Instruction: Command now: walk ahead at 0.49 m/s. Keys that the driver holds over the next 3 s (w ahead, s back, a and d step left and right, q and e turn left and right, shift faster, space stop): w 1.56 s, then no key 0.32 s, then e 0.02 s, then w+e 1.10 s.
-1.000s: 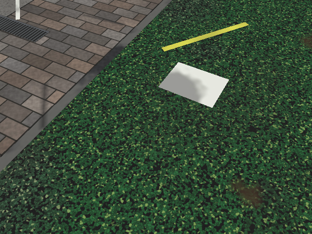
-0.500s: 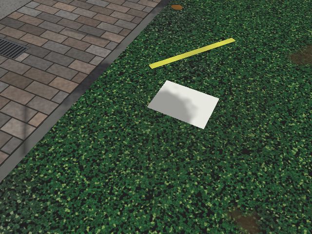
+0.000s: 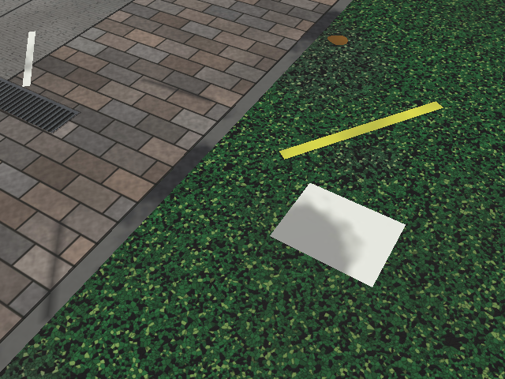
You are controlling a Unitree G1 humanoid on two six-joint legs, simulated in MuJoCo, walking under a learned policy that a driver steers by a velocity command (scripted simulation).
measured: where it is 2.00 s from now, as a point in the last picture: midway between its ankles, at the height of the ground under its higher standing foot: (267, 221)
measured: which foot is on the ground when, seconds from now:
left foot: up 0.00-0.24, down 0.26-0.86, up 0.88-1.00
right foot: down 0.00-0.28, up 0.30-0.82, down 0.84-1.00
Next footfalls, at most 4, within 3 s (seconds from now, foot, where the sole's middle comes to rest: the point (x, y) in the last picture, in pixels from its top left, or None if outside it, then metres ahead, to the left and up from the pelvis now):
0.26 left None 0.34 0.16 -0.78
0.84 right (309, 333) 0.65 -0.08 -0.78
1.42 left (233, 237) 0.97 0.15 -0.78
1.88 right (300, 193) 1.17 -0.07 -0.78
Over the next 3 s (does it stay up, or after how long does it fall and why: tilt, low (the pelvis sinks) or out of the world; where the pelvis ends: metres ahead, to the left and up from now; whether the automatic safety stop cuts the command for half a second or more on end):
stays up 1.37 -0.12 0.00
